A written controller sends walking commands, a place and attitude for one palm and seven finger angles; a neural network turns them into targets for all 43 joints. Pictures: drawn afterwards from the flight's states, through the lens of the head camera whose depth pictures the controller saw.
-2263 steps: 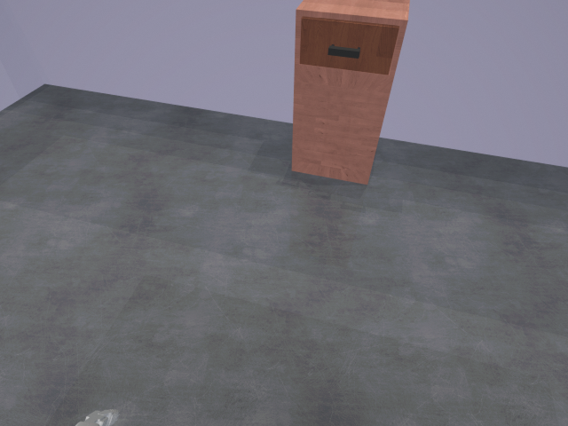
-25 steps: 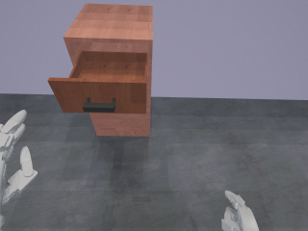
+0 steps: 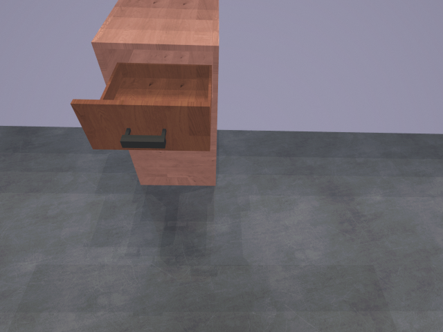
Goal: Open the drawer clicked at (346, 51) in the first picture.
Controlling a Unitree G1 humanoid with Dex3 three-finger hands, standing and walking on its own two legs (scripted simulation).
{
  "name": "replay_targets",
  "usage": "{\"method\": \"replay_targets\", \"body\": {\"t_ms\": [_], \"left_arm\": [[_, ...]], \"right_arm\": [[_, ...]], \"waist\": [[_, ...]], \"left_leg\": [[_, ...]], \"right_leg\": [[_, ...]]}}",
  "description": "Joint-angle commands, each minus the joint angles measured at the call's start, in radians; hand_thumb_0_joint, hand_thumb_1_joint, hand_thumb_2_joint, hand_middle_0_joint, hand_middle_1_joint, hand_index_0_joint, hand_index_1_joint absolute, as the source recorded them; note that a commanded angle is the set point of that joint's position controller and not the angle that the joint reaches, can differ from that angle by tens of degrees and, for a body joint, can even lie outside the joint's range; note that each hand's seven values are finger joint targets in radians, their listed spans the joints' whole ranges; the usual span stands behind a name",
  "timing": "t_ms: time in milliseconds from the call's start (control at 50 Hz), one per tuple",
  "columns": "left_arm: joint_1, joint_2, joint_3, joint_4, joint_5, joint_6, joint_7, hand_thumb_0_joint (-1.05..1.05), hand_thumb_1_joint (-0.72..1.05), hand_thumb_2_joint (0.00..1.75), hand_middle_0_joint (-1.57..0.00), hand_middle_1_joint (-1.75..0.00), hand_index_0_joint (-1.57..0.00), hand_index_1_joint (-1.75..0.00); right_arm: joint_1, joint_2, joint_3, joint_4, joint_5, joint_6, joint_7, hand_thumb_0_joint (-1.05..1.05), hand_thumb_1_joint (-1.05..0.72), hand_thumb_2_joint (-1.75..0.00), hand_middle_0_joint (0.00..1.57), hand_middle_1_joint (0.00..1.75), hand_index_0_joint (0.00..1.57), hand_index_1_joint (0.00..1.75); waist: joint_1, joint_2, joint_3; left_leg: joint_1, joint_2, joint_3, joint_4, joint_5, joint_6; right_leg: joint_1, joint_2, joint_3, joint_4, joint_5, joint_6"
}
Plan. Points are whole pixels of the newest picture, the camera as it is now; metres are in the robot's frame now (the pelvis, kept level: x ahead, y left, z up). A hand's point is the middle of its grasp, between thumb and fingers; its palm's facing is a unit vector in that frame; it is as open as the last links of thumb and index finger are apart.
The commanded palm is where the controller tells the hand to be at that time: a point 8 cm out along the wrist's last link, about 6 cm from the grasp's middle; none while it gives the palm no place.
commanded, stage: let the arm hang, fingers relaxed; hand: left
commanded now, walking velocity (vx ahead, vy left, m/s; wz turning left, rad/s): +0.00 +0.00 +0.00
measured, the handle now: (145, 136) +0.62 +0.26 -0.08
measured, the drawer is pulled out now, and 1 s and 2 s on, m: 0.29 0.29 0.29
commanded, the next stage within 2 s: look to check the result in 0.58 s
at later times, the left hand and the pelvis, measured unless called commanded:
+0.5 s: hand out of the picture +0.02 +0.17 -0.17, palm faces +0.00 -0.98 -0.19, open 7.3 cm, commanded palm none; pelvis +0.01 +0.00 +0.00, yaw -1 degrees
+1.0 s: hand out of the picture +0.04 +0.17 -0.17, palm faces +0.00 -0.98 -0.21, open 7.4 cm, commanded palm none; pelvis +0.03 -0.01 +0.00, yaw -1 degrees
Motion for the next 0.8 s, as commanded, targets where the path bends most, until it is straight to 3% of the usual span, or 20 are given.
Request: {"method": "replay_targets", "body": {"t_ms": [0, 20, 240, 380, 540, 720, 780], "left_arm": [[0.001, 0.107, 0.028, -0.014, 0.003, -0.034, 0.015, 0.00, 0.90, 0.90, -0.20, -0.30, -0.20, -0.30], [0.014, 0.101, 0.027, -0.002, 0.003, -0.036, 0.017, 0.00, 0.90, 0.90, -0.20, -0.30, -0.20, -0.30], [0.022, 0.063, 0.028, 0.041, 0.005, -0.034, 0.026, 0.00, 0.90, 0.90, -0.20, -0.30, -0.20, -0.30], [0.016, 0.049, 0.031, 0.045, 0.003, -0.046, 0.028, 0.00, 0.90, 0.90, -0.20, -0.30, -0.20, -0.30], [0.007, 0.046, 0.029, 0.056, 0.002, -0.052, 0.031, 0.00, 0.90, 0.90, -0.20, -0.30, -0.20, -0.30], [0.003, 0.056, 0.029, 0.059, 0.001, -0.055, 0.032, 0.00, 0.90, 0.90, -0.20, -0.30, -0.20, -0.30], [-0.015, 0.063, 0.030, 0.060, 0.001, -0.055, 0.031, 0.00, 0.90, 0.90, -0.20, -0.30, -0.20, -0.30]], "right_arm": [[0.038, -0.093, -0.026, -0.030, -0.001, -0.026, -0.012, 0.00, -0.90, -0.90, 0.20, 0.30, 0.20, 0.30], [0.049, -0.084, -0.027, -0.021, 0.000, -0.026, -0.013, 0.00, -0.90, -0.90, 0.20, 0.30, 0.20, 0.30], [0.080, -0.039, -0.025, 0.028, -0.003, -0.032, -0.018, 0.00, -0.90, -0.90, 0.20, 0.30, 0.20, 0.30], [0.073, -0.021, -0.024, 0.039, 0.000, -0.043, -0.021, 0.00, -0.90, -0.90, 0.20, 0.30, 0.20, 0.30], [0.057, -0.023, -0.027, 0.048, 0.002, -0.046, -0.026, 0.00, -0.90, -0.90, 0.20, 0.30, 0.20, 0.30], [0.035, -0.039, -0.032, 0.050, 0.004, -0.042, -0.025, 0.00, -0.90, -0.90, 0.20, 0.30, 0.20, 0.30], [0.029, -0.049, -0.030, 0.053, 0.003, -0.043, -0.025, 0.00, -0.90, -0.90, 0.20, 0.30, 0.20, 0.30]], "waist": [[-0.003, 0.006, 0.019], [-0.002, -0.016, 0.016], [-0.002, 0.005, 0.043], [-0.002, 0.017, 0.018], [-0.002, 0.026, 0.013], [-0.006, 0.000, 0.010], [-0.008, 0.025, 0.023]], "left_leg": [[-0.063, 0.089, -0.129, -0.140, -0.160, 0.021], [-0.046, 0.090, -0.122, -0.134, -0.142, 0.022], [-0.073, 0.094, -0.133, -0.167, -0.162, 0.028], [-0.030, 0.087, -0.105, -0.148, -0.045, 0.018], [0.000, 0.099, -0.095, -0.145, 0.018, 0.012], [0.043, 0.098, -0.085, -0.140, 0.018, 0.008], [0.032, 0.097, -0.087, -0.148, 0.014, 0.007]], "right_leg": [[-0.013, -0.121, 0.183, -0.151, -0.263, -0.006], [-0.018, -0.119, 0.182, -0.156, -0.260, -0.005], [-0.023, -0.106, 0.177, -0.127, -0.224, 0.002], [0.001, -0.117, 0.179, -0.120, -0.136, 0.001], [0.032, -0.119, 0.173, -0.121, -0.054, 0.002], [0.025, -0.120, 0.185, -0.147, -0.071, 0.002], [0.029, -0.122, 0.190, -0.151, -0.078, 0.003]]}}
